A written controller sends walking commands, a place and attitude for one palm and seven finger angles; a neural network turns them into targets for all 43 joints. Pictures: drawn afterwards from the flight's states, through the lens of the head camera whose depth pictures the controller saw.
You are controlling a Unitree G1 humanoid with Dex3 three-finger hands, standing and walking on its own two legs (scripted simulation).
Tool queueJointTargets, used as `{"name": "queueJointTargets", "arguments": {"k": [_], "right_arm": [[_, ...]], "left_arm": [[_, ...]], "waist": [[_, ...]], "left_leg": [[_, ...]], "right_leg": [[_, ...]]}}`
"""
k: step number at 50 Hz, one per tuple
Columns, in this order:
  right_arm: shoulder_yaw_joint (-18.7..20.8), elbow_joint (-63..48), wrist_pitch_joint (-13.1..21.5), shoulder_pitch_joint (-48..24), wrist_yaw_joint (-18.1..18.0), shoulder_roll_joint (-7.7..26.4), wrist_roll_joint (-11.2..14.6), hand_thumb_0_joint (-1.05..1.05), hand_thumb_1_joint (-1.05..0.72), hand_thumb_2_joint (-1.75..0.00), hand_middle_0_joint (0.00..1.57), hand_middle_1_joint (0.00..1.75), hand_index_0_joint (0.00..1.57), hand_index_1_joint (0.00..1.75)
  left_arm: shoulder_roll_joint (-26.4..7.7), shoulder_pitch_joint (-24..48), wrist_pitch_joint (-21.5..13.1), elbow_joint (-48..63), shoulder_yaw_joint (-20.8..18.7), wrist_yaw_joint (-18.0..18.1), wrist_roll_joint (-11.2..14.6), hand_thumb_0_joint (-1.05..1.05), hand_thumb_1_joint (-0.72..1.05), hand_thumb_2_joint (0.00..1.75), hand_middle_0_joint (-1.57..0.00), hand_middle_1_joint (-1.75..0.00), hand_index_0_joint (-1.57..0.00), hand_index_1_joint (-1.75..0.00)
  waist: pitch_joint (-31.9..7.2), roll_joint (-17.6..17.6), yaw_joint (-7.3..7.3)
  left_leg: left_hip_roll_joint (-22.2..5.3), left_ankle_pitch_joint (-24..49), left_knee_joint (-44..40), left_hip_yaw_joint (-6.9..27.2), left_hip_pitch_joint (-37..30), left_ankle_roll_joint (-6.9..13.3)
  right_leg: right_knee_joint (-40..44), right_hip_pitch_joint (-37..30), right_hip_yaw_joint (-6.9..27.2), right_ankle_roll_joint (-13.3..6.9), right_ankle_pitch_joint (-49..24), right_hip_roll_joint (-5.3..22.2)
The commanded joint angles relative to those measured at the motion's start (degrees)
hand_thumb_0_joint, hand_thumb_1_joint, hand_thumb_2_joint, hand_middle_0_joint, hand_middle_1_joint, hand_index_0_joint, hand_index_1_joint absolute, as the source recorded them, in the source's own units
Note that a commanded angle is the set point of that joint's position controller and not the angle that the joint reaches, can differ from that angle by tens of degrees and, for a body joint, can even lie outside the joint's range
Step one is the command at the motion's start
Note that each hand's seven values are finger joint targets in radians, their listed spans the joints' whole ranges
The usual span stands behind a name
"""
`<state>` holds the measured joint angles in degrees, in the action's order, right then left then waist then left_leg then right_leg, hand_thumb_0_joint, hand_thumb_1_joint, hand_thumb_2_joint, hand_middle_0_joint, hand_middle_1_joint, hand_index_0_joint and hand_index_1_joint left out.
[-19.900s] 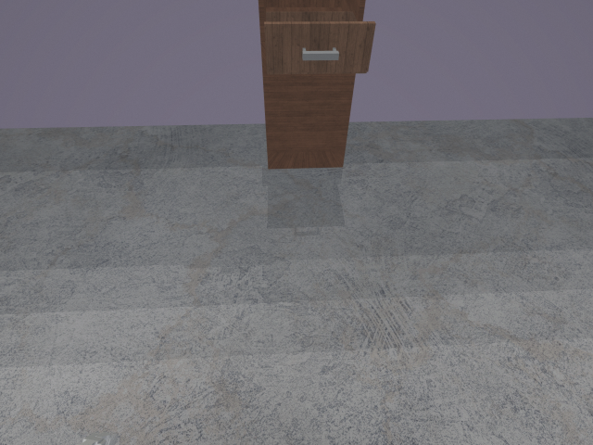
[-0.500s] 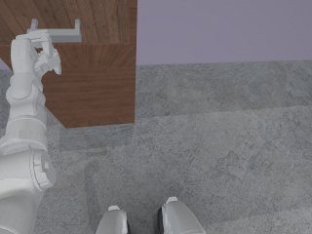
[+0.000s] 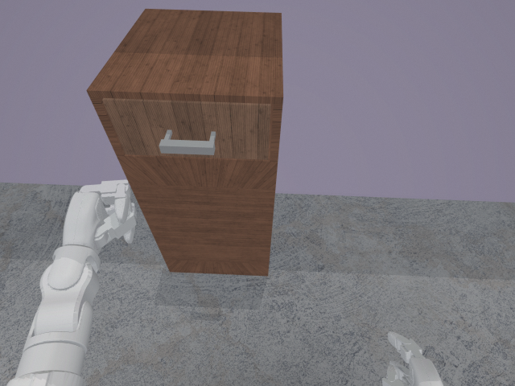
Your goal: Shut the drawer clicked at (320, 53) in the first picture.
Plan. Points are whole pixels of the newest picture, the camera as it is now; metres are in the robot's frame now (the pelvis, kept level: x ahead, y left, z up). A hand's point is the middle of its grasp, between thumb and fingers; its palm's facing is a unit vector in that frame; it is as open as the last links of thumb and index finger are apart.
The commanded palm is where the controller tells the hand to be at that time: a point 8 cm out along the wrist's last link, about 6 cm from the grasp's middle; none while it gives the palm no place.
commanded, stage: draw the hand back to the body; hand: left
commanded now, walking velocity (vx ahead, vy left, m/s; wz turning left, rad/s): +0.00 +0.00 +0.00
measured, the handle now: (189, 141) +0.61 +0.18 +0.01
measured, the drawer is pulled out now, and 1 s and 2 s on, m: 0.00 0.00 0.00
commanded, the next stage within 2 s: step back with the hand held close in 0.80 s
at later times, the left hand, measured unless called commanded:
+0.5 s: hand (57, 272) +0.21 +0.23 +0.17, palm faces +0.35 -0.87 -0.34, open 3.2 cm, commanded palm +0.16 +0.27 +0.19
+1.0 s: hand (28, 294) +0.18 +0.23 +0.19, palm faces +0.41 -0.82 -0.41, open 3.2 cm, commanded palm +0.13 +0.26 +0.20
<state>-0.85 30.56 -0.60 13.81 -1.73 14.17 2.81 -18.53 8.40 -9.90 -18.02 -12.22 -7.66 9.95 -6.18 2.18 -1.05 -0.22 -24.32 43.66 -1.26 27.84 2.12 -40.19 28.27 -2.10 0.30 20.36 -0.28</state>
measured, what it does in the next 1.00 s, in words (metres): stands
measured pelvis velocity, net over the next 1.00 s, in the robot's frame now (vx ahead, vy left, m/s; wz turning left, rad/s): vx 0.00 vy -0.02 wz -0.01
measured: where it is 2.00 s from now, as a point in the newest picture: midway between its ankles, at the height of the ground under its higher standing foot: outside the picture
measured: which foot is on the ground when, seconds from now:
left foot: down 0.00-1.00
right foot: down 0.00-1.00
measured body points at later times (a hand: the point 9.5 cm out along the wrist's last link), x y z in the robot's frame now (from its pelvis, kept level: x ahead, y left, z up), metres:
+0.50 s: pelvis +0.00 -0.01 +0.03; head -0.02 -0.03 +0.48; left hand +0.19 +0.27 +0.19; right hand +0.18 -0.23 -0.06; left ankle -0.03 +0.09 -0.71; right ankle +0.00 -0.13 -0.71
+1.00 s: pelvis +0.00 -0.02 +0.03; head -0.02 -0.04 +0.48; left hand +0.15 +0.27 +0.21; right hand +0.18 -0.24 -0.05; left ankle -0.03 +0.09 -0.71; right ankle +0.00 -0.13 -0.71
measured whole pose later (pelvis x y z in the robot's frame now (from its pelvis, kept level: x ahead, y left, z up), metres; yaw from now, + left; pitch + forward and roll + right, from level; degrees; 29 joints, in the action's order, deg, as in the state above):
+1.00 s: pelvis +0.00 -0.02 +0.03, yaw -1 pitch -3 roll -1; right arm -0.9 34.7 7.1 11.7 -3.5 12.7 -0.3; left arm -18.7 -30.5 -8.2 25.8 -18.5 5.6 3.2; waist 0.1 4.4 3.2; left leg -1.2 -16.6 26.0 -2.0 6.2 0.9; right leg -22.5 6.9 -1.3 -1.0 12.5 -1.7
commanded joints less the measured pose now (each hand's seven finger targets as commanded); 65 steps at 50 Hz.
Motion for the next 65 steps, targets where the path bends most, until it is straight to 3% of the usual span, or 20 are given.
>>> {"name": "queueJointTargets", "arguments": {"k": [1, 5, 9, 15, 18, 21, 23, 31, 35, 37, 39, 44, 46, 47, 49, 51, 52, 58, 60, 65], "right_arm": [[2.0, -7.6, 2.1, -4.4, -2.4, 6.7, 0.2, 0.0, -0.9, -0.9, 0.2, 0.3, 0.2, 0.3], [1.3, -6.6, 2.9, -6.7, -3.4, 6.4, -0.2, 0.0, -0.9, -0.9, 0.2, 0.3, 0.2, 0.3], [0.6, -6.5, 4.7, -7.9, -3.3, 5.5, -0.7, 0.0, -0.9, -0.9, 0.2, 0.3, 0.2, 0.3], [0.9, -5.5, 6.3, -8.6, -2.5, 5.5, -1.6, 0.0, -0.9, -0.9, 0.2, 0.3, 0.2, 0.3], [1.0, -5.6, 6.7, -8.9, -2.2, 5.0, -1.8, 0.0, -0.9, -0.9, 0.2, 0.3, 0.2, 0.3], [1.2, -5.6, 7.4, -9.2, -2.0, 4.8, -2.1, 0.0, -0.9, -0.9, 0.2, 0.3, 0.2, 0.3], [1.5, -5.6, 8.2, -9.2, -1.8, 4.7, -2.2, 0.0, -0.9, -0.9, 0.2, 0.3, 0.2, 0.3], [1.9, -5.5, 10.6, -9.1, -2.4, 4.0, -2.2, 0.0, -0.9, -0.9, 0.2, 0.3, 0.2, 0.3], [2.2, -4.4, 10.8, -8.6, -2.8, 4.6, -2.2, 0.0, -0.9, -0.9, 0.2, 0.3, 0.2, 0.3], [2.2, -4.5, 11.1, -8.5, -3.1, 4.5, -2.3, 0.0, -0.9, -0.9, 0.2, 0.3, 0.2, 0.3], [2.1, -4.4, 11.6, -8.6, -3.1, 4.3, -2.5, 0.0, -0.9, -0.9, 0.2, 0.3, 0.2, 0.3], [2.0, -4.4, 12.4, -9.0, -3.0, 3.9, -2.7, 0.0, -0.9, -0.9, 0.2, 0.3, 0.2, 0.3], [1.8, -4.3, 12.3, -9.0, -2.9, 3.8, -2.7, 0.0, -0.9, -0.9, 0.2, 0.3, 0.2, 0.3], [2.2, -6.0, 10.7, -7.9, -2.5, 5.7, -2.5, 0.0, -0.9, -0.9, 0.2, 0.3, 0.2, 0.3], [2.8, -4.7, 8.7, -7.1, -1.9, 5.0, -2.9, 0.0, -0.9, -0.9, 0.2, 0.3, 0.2, 0.3], [3.2, -5.2, 7.3, -7.7, -1.7, 5.3, -2.9, 0.0, -0.9, -0.9, 0.2, 0.3, 0.2, 0.3], [3.4, -5.6, 6.7, -7.9, -1.6, 5.4, -2.9, 0.0, -0.9, -0.9, 0.2, 0.3, 0.2, 0.3], [4.4, -7.9, 4.2, -8.8, -1.8, 5.0, -2.3, 0.0, -0.9, -0.9, 0.2, 0.3, 0.2, 0.3], [4.6, -8.5, 3.9, -9.2, -2.1, 5.2, -2.4, 0.0, -0.9, -0.9, 0.2, 0.3, 0.2, 0.3], [4.9, -9.1, 4.2, -8.7, -2.4, 5.4, -2.2, 0.0, -0.9, -0.9, 0.2, 0.3, 0.2, 0.3]], "left_arm": [[-8.9, 11.3, 0.4, 19.5, -0.2, 9.8, -3.6, 0.0, 0.9, 0.9, -1.4, -1.6, -1.4, -1.6], [-11.2, 7.4, 2.0, 23.8, -2.8, 12.9, -4.7, 0.0, 0.9, 0.9, -1.4, -1.6, -1.4, -1.6], [-8.8, 2.2, 2.2, 31.8, -1.2, 13.8, -5.5, 0.0, 0.9, 0.9, -1.4, -1.6, -1.4, -1.6], [-8.9, -11.6, 2.6, 38.2, -3.7, 13.7, -5.6, 0.0, 0.9, 0.9, -1.4, -1.6, -1.4, -1.6], [-8.2, -16.4, 2.4, 43.0, -4.5, 13.6, -5.6, 0.0, 0.9, 0.9, -1.4, -1.6, -1.4, -1.6], [-8.6, -21.9, 2.1, 46.6, -6.1, 13.6, -5.5, 0.0, 0.9, 0.9, -1.4, -1.6, -1.4, -1.6], [-9.4, -24.3, 1.6, 51.3, -7.4, 13.7, -5.7, 0.0, 0.9, 0.9, -1.4, -1.6, -1.4, -1.6], [-10.4, -36.7, 0.6, 57.3, -11.4, 14.1, -5.5, 0.0, 0.9, 0.9, -1.4, -1.6, -1.4, -1.6], [-8.5, -33.8, 0.8, 53.3, -9.4, 14.2, -5.9, 0.0, 0.9, 0.9, -1.4, -1.6, -1.4, -1.6], [-8.8, -32.1, 0.4, 54.7, -9.2, 14.5, -6.1, 0.0, 0.9, 0.9, -1.4, -1.6, -1.4, -1.6], [-9.4, -32.8, 0.1, 55.5, -10.0, 14.8, -6.3, 0.0, 0.9, 0.9, -1.4, -1.6, -1.4, -1.6], [-10.0, -34.1, 0.0, 56.2, -10.9, 14.9, -6.1, 0.0, 0.9, 0.9, -1.4, -1.6, -1.4, -1.6], [-9.3, -34.0, 0.2, 56.1, -10.5, 14.7, -6.2, 0.0, 0.9, 0.9, -1.4, -1.6, -1.4, -1.6], [-16.9, -26.5, -2.9, 60.4, -18.9, 15.0, -6.2, 0.0, 0.9, 0.9, -1.4, -1.6, -1.4, -1.6], [-9.7, -36.2, -3.5, 52.8, -13.8, 14.3, -6.8, 0.0, 0.9, 0.9, -1.4, -1.6, -1.4, -1.6], [-8.8, -37.9, -4.2, 53.2, -12.6, 14.1, -7.2, 0.0, 0.9, 0.9, -1.4, -1.6, -1.4, -1.6], [-8.8, -38.9, -4.2, 53.3, -12.5, 14.1, -7.3, 0.0, 0.9, 0.9, -1.4, -1.6, -1.4, -1.6], [-11.9, -43.3, -4.9, 57.0, -15.7, 15.1, -7.3, 0.0, 0.9, 0.9, -1.4, -1.6, -1.4, -1.6], [-13.6, -44.3, -5.1, 58.6, -17.3, 15.5, -7.3, 0.0, 0.9, 0.9, -1.4, -1.6, -1.4, -1.6], [-13.1, -45.8, -5.4, 60.2, -17.1, 15.8, -7.5, 0.0, 0.9, 0.9, -1.4, -1.6, -1.4, -1.6]], "waist": [[-8.9, 0.3, -0.14], [-6.0, -1.4, 1.07], [-4.1, 4.3, 1.78], [-0.3, 0.1, 2.95], [0.6, 1.5, 3.15], [1.9, 0.0, 3.52], [0.2, 2.2, 3.78], [3.9, -0.5, 4.6], [8.4, -2.8, 3.57], [6.9, 0.4, 3.54], [4.8, 0.3, 4.15], [3.9, -0.2, 4.73], [5.0, 1.4, 4.62], [10.4, -0.4, 1.9], [7.4, -3.6, 1.31], [5.6, -1.2, 1.25], [4.2, 0.2, 1.26], [-2.3, -1.7, 1.65], [-3.8, 0.2, 2.11], [-3.9, 1.8, 2.02]], "left_leg": [[-1.3, 15.4, -12.8, 1.8, -11.2, -0.8], [-1.3, 14.5, -16.7, 1.4, -13.5, -0.4], [-1.4, 18.5, -19.9, 1.8, -18.4, -1.1], [-1.7, 21.0, -22.4, 1.4, -19.6, -0.9], [-1.6, 22.4, -22.8, 0.9, -20.3, -1.1], [-1.5, 21.4, -23.0, 0.8, -19.9, -0.8], [-1.4, 23.2, -22.6, 0.6, -21.0, -0.8], [-1.3, 19.4, -22.0, 0.1, -20.0, -0.6], [-1.2, 15.4, -21.7, -0.1, -19.6, -0.2], [-0.9, 14.3, -21.7, -0.1, -20.6, 0.0], [-0.9, 15.8, -21.7, 0.2, -20.9, -0.1], [-0.7, 18.5, -21.5, -0.1, -21.0, -0.2], [-0.8, 19.0, -21.7, 0.0, -20.7, -0.5], [-1.5, 13.8, -20.9, 0.0, -16.7, 0.4], [-1.6, 15.0, -19.7, 0.5, -18.8, 0.3], [-2.1, 18.7, -21.3, 0.4, -18.6, 0.2], [-2.4, 19.9, -22.0, 0.2, -18.4, 0.3], [-3.2, 27.7, -22.2, 0.8, -16.2, 0.2], [-3.2, 29.3, -22.1, 1.1, -14.9, 0.1], [-4.3, 28.9, -23.0, 2.3, -11.1, 0.4]], "right_leg": [[9.0, -11.9, 1.0, -2.3, -13.0, 0.2], [12.7, -16.5, 1.3, -2.1, -12.4, 0.3], [14.9, -19.2, 0.7, -2.4, -14.6, 0.4], [18.0, -22.7, 0.7, -2.1, -16.4, 0.0], [18.4, -23.7, 0.6, -2.0, -17.6, 0.2], [19.0, -24.1, 0.8, -1.9, -17.0, 0.2], [18.7, -24.8, 0.9, -1.9, -18.6, 0.3], [20.2, -22.9, 1.6, -1.6, -15.6, 0.0], [22.4, -19.2, 2.1, -1.2, -10.5, 0.0], [22.3, -19.4, 2.4, -1.4, -9.0, 0.5], [21.5, -21.0, 2.1, -1.5, -10.6, 0.5], [20.8, -22.8, 2.3, -1.5, -14.4, 0.5], [20.9, -22.9, 2.5, -1.7, -14.8, 0.3], [24.8, -16.6, 10.5, -2.0, -17.2, 3.0], [25.0, -17.0, 10.5, -2.1, -19.0, 4.6], [23.0, -18.8, 8.2, -1.6, -22.9, 3.9], [21.9, -19.9, 7.3, -1.3, -24.0, 3.7], [17.2, -24.9, 4.9, -0.3, -32.7, 2.7], [15.8, -26.0, 4.6, -0.1, -34.5, 2.6], [12.5, -26.8, 3.8, 0.7, -33.7, 1.4]]}}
